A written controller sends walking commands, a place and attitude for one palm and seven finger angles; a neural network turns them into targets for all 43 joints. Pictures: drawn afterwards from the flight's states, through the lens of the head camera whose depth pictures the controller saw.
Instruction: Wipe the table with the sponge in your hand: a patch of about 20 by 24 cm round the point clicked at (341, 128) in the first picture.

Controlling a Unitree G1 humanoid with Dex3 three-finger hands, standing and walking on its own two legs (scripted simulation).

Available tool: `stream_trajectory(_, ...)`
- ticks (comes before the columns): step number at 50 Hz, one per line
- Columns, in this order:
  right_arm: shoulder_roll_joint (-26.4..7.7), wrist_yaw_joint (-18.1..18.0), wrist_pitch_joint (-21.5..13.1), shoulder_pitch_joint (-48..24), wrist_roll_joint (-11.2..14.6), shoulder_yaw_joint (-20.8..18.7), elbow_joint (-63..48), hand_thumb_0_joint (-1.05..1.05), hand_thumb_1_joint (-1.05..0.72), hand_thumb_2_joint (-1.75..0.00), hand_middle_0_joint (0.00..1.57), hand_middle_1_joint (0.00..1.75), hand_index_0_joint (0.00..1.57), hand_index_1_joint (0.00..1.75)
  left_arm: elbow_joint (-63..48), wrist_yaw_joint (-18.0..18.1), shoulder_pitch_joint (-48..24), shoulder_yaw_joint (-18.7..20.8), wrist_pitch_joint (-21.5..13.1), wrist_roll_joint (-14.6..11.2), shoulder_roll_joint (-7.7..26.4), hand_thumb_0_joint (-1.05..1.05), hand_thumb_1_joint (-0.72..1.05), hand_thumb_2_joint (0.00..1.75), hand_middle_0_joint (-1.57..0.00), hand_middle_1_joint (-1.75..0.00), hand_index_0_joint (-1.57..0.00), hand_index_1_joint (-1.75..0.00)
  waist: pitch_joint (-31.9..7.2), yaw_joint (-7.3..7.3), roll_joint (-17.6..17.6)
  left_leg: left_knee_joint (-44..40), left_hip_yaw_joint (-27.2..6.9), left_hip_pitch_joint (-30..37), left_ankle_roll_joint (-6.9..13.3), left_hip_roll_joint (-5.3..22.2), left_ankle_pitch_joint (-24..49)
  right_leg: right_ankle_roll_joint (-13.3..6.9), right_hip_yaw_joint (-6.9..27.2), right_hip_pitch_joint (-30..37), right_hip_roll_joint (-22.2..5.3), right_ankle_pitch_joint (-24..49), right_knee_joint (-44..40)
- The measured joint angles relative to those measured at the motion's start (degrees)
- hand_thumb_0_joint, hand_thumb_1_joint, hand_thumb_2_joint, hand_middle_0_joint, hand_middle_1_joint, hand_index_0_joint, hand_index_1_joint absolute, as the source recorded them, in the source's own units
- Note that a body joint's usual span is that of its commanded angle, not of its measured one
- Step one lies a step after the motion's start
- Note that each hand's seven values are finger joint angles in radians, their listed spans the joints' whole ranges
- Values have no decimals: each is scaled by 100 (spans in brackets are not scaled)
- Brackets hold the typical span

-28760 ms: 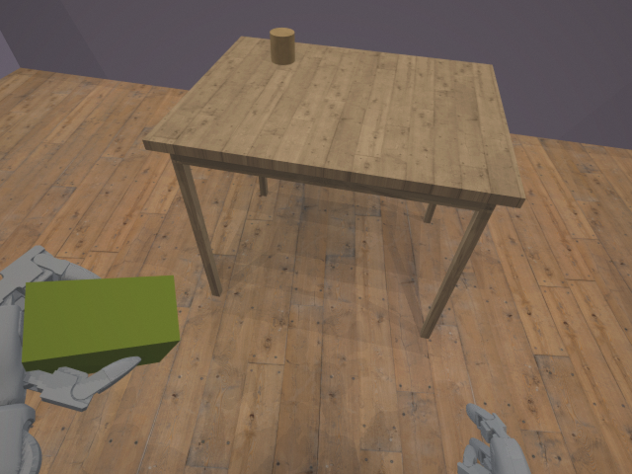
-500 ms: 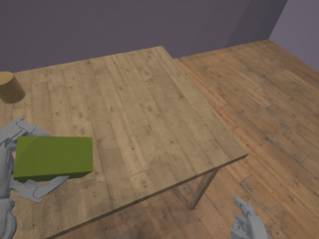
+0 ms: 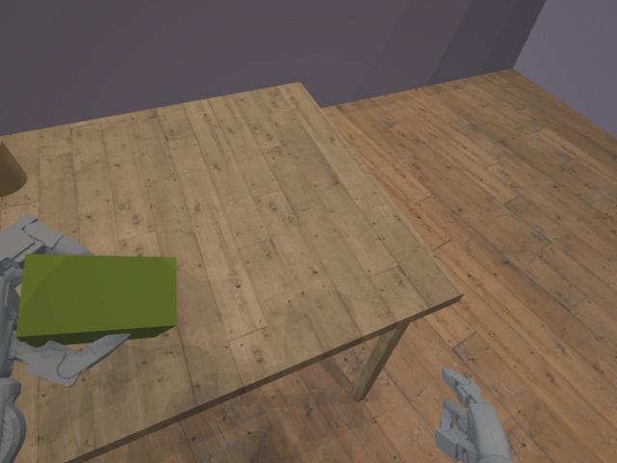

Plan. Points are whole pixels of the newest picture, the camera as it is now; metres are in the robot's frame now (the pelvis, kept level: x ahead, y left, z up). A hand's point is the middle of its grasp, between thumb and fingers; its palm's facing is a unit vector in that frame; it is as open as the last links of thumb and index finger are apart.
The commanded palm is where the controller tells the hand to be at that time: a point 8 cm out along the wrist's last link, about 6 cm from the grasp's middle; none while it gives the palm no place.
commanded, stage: shuffle to correct the standing spot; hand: left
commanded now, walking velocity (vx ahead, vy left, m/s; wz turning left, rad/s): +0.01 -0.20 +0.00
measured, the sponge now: (123, 302) +0.24 +0.21 +0.14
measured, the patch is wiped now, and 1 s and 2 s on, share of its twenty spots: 0.00 0.00 0.00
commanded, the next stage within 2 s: come to a stop and stand still in 0.30 s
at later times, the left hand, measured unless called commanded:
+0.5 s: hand (158, 303) +0.23 +0.17 +0.15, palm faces +0.33 -0.87 -0.37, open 10.0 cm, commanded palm +0.17 +0.21 +0.17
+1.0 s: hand (111, 293) +0.24 +0.21 +0.16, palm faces +0.42 -0.79 -0.45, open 10.0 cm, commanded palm +0.17 +0.23 +0.17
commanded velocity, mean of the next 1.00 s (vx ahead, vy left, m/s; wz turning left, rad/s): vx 0.01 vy -0.05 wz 0.00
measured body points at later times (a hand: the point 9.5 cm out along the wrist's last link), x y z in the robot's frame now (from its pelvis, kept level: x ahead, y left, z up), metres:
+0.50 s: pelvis +0.01 -0.07 -0.01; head +0.03 -0.06 +0.44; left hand +0.21 +0.21 +0.17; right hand +0.16 -0.32 -0.09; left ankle +0.00 +0.09 -0.74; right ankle +0.01 -0.08 -0.74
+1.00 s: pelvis +0.01 -0.06 -0.01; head +0.06 -0.07 +0.44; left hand +0.21 +0.25 +0.18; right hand +0.19 -0.27 -0.10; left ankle +0.00 +0.09 -0.74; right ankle +0.01 -0.08 -0.74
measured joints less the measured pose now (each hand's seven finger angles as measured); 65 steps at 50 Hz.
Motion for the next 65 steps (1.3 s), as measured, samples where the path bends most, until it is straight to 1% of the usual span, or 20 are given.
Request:
stream_trajectory(7,-42,-19,39,34,14,-49,-25,1,-90,-90,20,30,21,30,-56,-40,153,38,93,-68,40,-1,-50,105,-72,-134,-76,-135,-22,-11,62,215,-25,-154,-150,184,-95,-162,-34,-93,182,6,48)
stream_trajectory(15,-188,-58,58,119,42,-162,49,1,-90,-90,20,30,21,30,-73,8,192,6,222,-122,-33,-1,-50,105,-72,-134,-76,-135,-121,-45,153,454,-76,-298,-322,402,-222,-368,-85,-161,400,-12,87)
stream_trajectory(21,-255,-66,144,223,92,-219,103,1,-90,-90,20,30,20,30,-98,53,257,-11,303,-157,-29,-1,-50,105,-72,-134,-76,-135,-247,-158,167,688,-164,-423,-192,535,-408,-486,-162,-154,550,-37,39)
stream_trajectory(27,-292,-81,209,232,106,-182,189,1,-90,-90,20,30,20,30,-71,158,346,-38,274,-100,-31,-1,-50,105,-72,-134,-76,-135,-223,-242,146,475,-209,-211,-238,576,-334,-301,-178,74,588,-18,-178)
stream_trajectory(29,-310,-83,227,185,104,-170,199,1,-90,-90,20,30,20,30,-62,186,366,-51,258,-71,-16,-1,-50,105,-72,-134,-76,-135,-181,-247,170,402,-217,-136,-251,558,-275,-287,-182,148,572,-2,-234)
stream_trajectory(37,-313,-85,340,-29,127,-126,110,1,-90,-90,20,30,20,30,71,175,425,-93,246,-36,-13,-1,-50,105,-72,-134,-76,-135,-124,-122,344,326,-245,-61,-149,493,-173,-253,-192,284,519,42,-393)
stream_trajectory(38,-379,-251,397,101,222,-2,-88,1,-90,-90,20,30,20,30,134,177,183,-218,289,-106,203,-1,-50,105,-72,-134,-76,-135,-50,-39,371,276,-318,-3,-149,477,-190,-275,-249,344,513,41,-416)
stream_trajectory(39,-403,-339,337,212,279,55,-205,1,-90,-90,20,30,20,30,274,98,-197,-235,206,-88,487,-1,-50,105,-72,-134,-76,-135,42,41,382,227,-361,48,-214,473,-239,-287,-343,352,491,-10,-342)
stream_trajectory(40,-392,-345,250,225,265,87,-191,1,-90,-90,20,30,20,30,469,61,-559,-132,74,-44,701,-1,-50,105,-72,-134,-76,-135,94,105,366,255,-403,13,-298,448,-242,-324,-409,286,458,-76,-214)
stream_trajectory(41,-383,-285,188,176,221,118,-127,1,-90,-90,20,30,20,30,656,64,-833,39,-24,-21,843,-1,-50,105,-72,-134,-76,-135,107,164,356,346,-404,-76,-302,433,-253,-386,-425,188,443,-119,-101)
stream_trajectory(43,-362,-93,95,43,158,153,24,1,-90,-90,20,30,20,30,933,121,-1062,423,-158,-54,991,-1,-50,105,-72,-134,-76,-135,53,235,347,537,-340,-274,-189,425,-306,-497,-356,-25,446,-151,64)
stream_trajectory(44,-355,5,52,13,150,146,72,1,-90,-90,20,30,20,30,1018,157,-1041,552,-207,-100,989,-1,-50,105,-72,-134,-76,-135,3,248,354,586,-320,-346,-140,417,-296,-490,-304,-117,447,-167,128)
stream_trajectory(46,-357,169,-78,58,169,99,117,1,-90,-90,20,30,20,30,1056,219,-840,577,-293,-193,856,-1,-50,105,-72,-134,-76,-135,-76,256,358,629,-296,-438,-89,367,-269,-426,-227,-235,409,-200,209)
stream_trajectory(48,-390,280,-226,151,196,60,163,1,-90,-90,20,30,21,30,994,238,-530,358,-360,-223,629,-1,-50,105,-72,-134,-76,-135,-97,277,320,600,-271,-455,-74,283,-213,-395,-173,-303,331,-242,285)
stream_trajectory(51,-474,322,-403,281,172,7,242,1,-90,-90,20,30,21,30,869,209,-136,-121,-417,-163,285,-1,-50,105,-72,-134,-76,-135,-53,276,270,503,-299,-424,-110,185,-217,-352,-194,-365,228,-335,421)
stream_trajectory(54,-514,297,-487,295,138,-40,370,1,-90,-90,20,30,21,30,742,205,-9,-352,-444,-72,194,-1,-50,105,-72,-134,-76,-135,88,276,152,520,-379,-429,-155,112,-266,-343,-283,-396,150,-413,549)
stream_trajectory(56,-528,281,-505,277,122,-84,413,1,-90,-90,20,30,20,30,657,242,-64,-337,-461,-65,245,-1,-50,105,-72,-134,-76,-135,185,268,85,581,-453,-451,-210,78,-301,-339,-361,-393,112,-445,606)
stream_trajectory(59,-555,298,-543,194,121,-139,436,1,-90,-90,20,30,20,30,483,335,-163,-144,-493,-103,341,-1,-50,105,-72,-134,-76,-135,299,262,14,658,-492,-460,-246,29,-331,-294,-406,-380,58,-459,665)
stream_trajectory(63,-561,334,-599,76,128,-200,393,1,-90,-90,20,30,20,30,230,416,-188,79,-580,-190,358,-1,-50,105,-72,-134,-76,-135,337,233,-29,646,-446,-417,-132,-72,-285,-182,-366,-349,-47,-433,686)
stream_trajectory(65,-536,336,-596,18,133,-217,371,1,-90,-90,20,30,20,30,177,405,-138,101,-614,-226,320,-1,-50,105,-72,-134,-76,-135,303,208,-29,582,-404,-377,-66,-127,-238,-111,-323,-333,-105,-406,671)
